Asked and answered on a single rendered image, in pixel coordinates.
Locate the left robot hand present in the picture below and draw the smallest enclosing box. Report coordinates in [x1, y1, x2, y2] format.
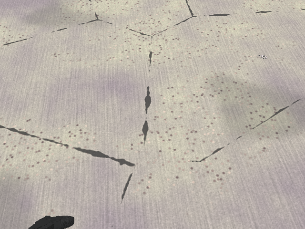
[29, 216, 74, 229]

